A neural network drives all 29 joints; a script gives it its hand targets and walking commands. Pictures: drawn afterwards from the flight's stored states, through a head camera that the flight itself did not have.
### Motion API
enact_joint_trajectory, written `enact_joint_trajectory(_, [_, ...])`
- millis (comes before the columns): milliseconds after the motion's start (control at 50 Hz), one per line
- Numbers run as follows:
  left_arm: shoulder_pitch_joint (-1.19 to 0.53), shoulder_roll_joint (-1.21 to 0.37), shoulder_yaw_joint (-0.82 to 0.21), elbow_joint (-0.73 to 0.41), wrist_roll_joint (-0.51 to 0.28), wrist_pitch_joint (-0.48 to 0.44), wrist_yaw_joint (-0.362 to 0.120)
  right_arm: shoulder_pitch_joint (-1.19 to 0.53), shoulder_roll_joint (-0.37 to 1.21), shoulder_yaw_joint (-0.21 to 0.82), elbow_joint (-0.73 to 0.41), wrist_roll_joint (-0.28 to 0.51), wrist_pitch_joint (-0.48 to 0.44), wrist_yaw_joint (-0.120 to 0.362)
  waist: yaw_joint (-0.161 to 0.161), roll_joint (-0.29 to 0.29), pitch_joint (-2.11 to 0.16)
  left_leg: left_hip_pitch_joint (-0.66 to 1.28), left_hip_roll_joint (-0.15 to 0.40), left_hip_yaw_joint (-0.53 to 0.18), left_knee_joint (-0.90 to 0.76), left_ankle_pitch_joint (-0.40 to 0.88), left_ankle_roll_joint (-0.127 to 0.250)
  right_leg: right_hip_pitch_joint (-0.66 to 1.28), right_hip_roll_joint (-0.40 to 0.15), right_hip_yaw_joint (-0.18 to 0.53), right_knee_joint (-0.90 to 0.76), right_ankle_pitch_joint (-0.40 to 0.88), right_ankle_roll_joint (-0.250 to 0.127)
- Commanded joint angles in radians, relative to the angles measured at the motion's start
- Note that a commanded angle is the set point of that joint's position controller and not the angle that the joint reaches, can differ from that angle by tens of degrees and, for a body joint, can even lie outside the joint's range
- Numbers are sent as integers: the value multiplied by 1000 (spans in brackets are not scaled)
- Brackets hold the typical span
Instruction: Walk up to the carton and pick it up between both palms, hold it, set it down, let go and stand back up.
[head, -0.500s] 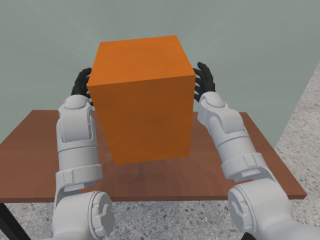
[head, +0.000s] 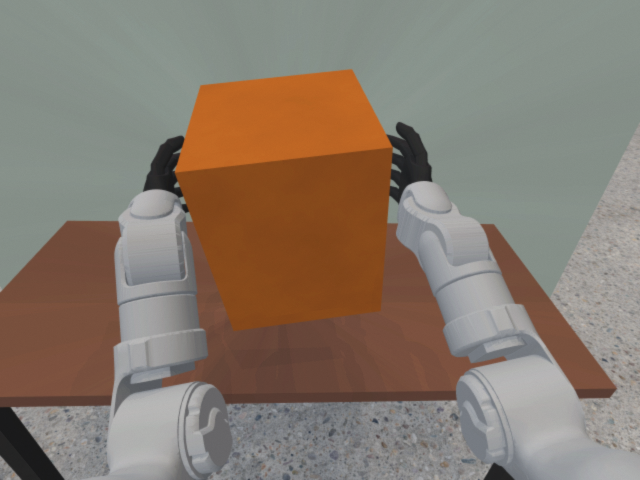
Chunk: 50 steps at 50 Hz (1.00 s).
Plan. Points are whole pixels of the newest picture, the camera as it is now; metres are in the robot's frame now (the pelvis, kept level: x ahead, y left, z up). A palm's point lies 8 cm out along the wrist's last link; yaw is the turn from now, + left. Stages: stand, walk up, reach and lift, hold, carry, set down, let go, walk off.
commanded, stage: hold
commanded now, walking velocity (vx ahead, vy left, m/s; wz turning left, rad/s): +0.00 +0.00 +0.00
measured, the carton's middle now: (292, 200) +0.41 +0.00 +0.22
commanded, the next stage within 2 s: none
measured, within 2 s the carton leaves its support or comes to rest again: neither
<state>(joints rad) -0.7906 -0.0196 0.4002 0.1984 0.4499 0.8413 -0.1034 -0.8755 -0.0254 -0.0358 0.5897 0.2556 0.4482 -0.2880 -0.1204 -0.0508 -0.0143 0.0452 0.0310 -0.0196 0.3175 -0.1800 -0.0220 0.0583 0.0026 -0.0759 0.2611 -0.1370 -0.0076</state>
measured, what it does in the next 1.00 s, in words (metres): stands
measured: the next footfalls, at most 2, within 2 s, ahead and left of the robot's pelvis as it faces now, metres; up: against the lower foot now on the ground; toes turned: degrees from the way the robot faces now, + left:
none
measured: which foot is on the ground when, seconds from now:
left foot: down 0.00-1.00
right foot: down 0.00-1.00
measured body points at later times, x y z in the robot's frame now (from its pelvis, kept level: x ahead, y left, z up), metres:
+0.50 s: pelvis +0.00 +0.00 +0.00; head -0.08 +0.02 +0.44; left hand +0.38 +0.15 +0.26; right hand +0.37 -0.14 +0.26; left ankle +0.01 +0.13 -0.75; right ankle +0.02 -0.11 -0.75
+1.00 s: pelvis -0.01 +0.00 +0.00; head -0.09 +0.03 +0.44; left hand +0.38 +0.16 +0.26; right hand +0.37 -0.13 +0.26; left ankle +0.01 +0.13 -0.75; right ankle +0.02 -0.11 -0.75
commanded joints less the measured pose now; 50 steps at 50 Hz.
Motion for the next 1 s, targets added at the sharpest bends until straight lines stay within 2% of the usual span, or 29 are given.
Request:
enact_joint_trajectory(0, [-692, -503, -446, -110, -209, -77, -137, -716, 569, 328, -270, 121, -50, 118, -11, 75, -314, 1, -92, 63, -6, 290, -17, 156, 71, -18, 9, 218, 59])
enact_joint_trajectory(60, [-681, -511, -454, -106, -198, -69, -140, -694, 555, 313, -251, 113, -44, 121, -22, 89, -277, -8, -86, 63, -22, 261, -20, 148, 71, -23, 4, 196, 55])
enact_joint_trajectory(80, [-674, -503, -430, -63, -187, -65, -146, -700, 549, 299, -237, 97, -41, 121, -16, 72, -236, -39, -86, 68, -43, 198, -12, 142, 71, -22, -7, 141, 55])
enact_joint_trajectory(100, [-689, -507, -432, -81, -191, -71, -149, -712, 565, 299, -251, 89, -48, 124, -10, 68, -254, -59, -87, 70, -52, 175, -5, 145, 68, -23, -3, 124, 56])
enact_joint_trajectory(140, [-721, -518, -455, -83, -206, -75, -148, -749, 565, 287, -267, 83, -60, 131, -14, 89, -273, -73, -79, 66, -59, 138, -4, 137, 67, -26, 4, 93, 51])
enact_joint_trajectory(200, [-735, -506, -441, -49, -198, -83, -147, -725, 567, 258, -197, 60, -57, 139, -20, 89, -242, -85, -76, 69, -71, 101, 2, 120, 61, -26, 1, 63, 52])
enact_joint_trajectory(220, [-737, -506, -436, -43, -196, -84, -147, -745, 568, 263, -215, 63, -63, 142, -10, 88, -268, -88, -76, 68, -69, 105, 4, 133, 64, -28, 6, 70, 49])
enact_joint_trajectory(260, [-738, -511, -438, -36, -204, -89, -146, -762, 566, 265, -233, 65, -68, 140, -7, 84, -306, -74, -82, 68, -63, 118, 2, 133, 61, -21, 6, 86, 56])
enact_joint_trajectory(300, [-742, -514, -432, -16, -199, -88, -142, -758, 557, 250, -204, 59, -67, 140, -14, 100, -284, -75, -77, 66, -62, 111, -1, 130, 63, -25, 5, 69, 52])
enact_joint_trajectory(360, [-690, -503, -416, -8, -190, -79, -146, -742, 551, 266, -211, 67, -68, 132, -11, 73, -289, -50, -84, 71, -48, 158, 2, 148, 62, -22, 3, 122, 56])
enact_joint_trajectory(380, [-670, -497, -401, -6, -185, -75, -149, -743, 550, 281, -223, 76, -67, 130, 2, 58, -292, -42, -85, 73, -45, 173, 6, 157, 63, -22, 5, 138, 57])
enact_joint_trajectory(400, [-683, -500, -411, -42, -193, -77, -149, -736, 559, 290, -233, 84, -67, 127, -2, 62, -315, -42, -85, 69, -40, 196, 4, 171, 66, -25, 12, 159, 58])
enact_joint_trajectory(420, [-673, -490, -393, -15, -187, -74, -150, -750, 554, 292, -238, 85, -65, 126, 6, 48, -294, -45, -87, 73, -44, 189, 7, 166, 70, -24, 4, 148, 59])
enact_joint_trajectory(500, [-685, -506, -434, -76, -211, -82, -141, -755, 573, 318, -295, 105, -68, 120, -3, 56, -340, -17, -91, 70, -18, 266, -6, 168, 74, -25, 8, 203, 61])
enact_joint_trajectory(560, [-664, -482, -401, -35, -189, -75, -144, -726, 567, 317, -254, 100, -52, 116, 2, 28, -274, -8, -93, 72, -28, 227, 4, 140, 67, -21, -6, 181, 65])
enact_joint_trajectory(580, [-661, -494, -417, -61, -196, -75, -146, -712, 568, 322, -265, 102, -52, 116, -6, 44, -283, -8, -90, 68, -31, 229, 0, 139, 66, -22, -3, 184, 63])
enact_joint_trajectory(620, [-664, -477, -397, -42, -179, -68, -152, -710, 556, 307, -241, 94, -45, 118, 2, 42, -242, -38, -89, 72, -49, 185, 5, 140, 65, -25, -10, 138, 59])
enact_joint_trajectory(660, [-700, -504, -446, -112, -204, -74, -150, -708, 575, 318, -269, 105, -49, 119, -15, 72, -299, -19, -88, 66, -33, 232, -9, 147, 65, -23, 5, 180, 59])
enact_joint_trajectory(720, [-700, -528, -478, -118, -223, -71, -145, -737, 579, 327, -322, 121, -51, 111, -30, 96, -342, 9, -95, 59, -2, 281, -21, 150, 66, -21, 9, 231, 62])
enact_joint_trajectory(740, [-692, -519, -474, -112, -215, -69, -145, -714, 566, 322, -297, 119, -42, 108, -39, 100, -315, 9, -95, 60, -6, 270, -22, 146, 63, -19, 6, 226, 61])
enact_joint_trajectory(780, [-702, -523, -481, -130, -214, -73, -142, -702, 573, 317, -288, 111, -41, 113, -33, 105, -312, -15, -90, 58, -24, 225, -21, 141, 67, -24, 10, 182, 59])
enact_joint_trajectory(800, [-695, -507, -451, -100, -196, -69, -142, -685, 563, 310, -233, 106, -33, 118, -18, 105, -252, -40, -86, 60, -42, 191, -16, 133, 66, -22, 5, 135, 54])
enact_joint_trajectory(880, [-721, -504, -411, 5, -170, -70, -155, -715, 537, 218, -148, 34, -46, 149, -12, 102, -154, -186, -52, 56, -136, -61, 19, 127, 68, -36, 4, -33, 45])
enact_joint_trajectory(900, [-728, -506, -410, 4, -171, -76, -156, -726, 541, 211, -162, 26, -58, 156, -6, 104, -187, -198, -54, 63, -137, -53, 20, 142, 66, -33, 12, -18, 45])
enact_joint_trajectory(940, [-735, -519, -422, -11, -187, -86, -153, -765, 557, 222, -204, 38, -75, 160, 0, 105, -255, -156, -62, 65, -104, 42, 11, 160, 66, -28, 21, 47, 42])
enact_joint_trajectory(980, [-746, -517, -428, -33, -206, -96, -144, -771, 564, 249, -212, 61, -76, 153, -9, 82, -311, -76, -72, 62, -63, 134, 2, 147, 69, -25, 16, 99, 46])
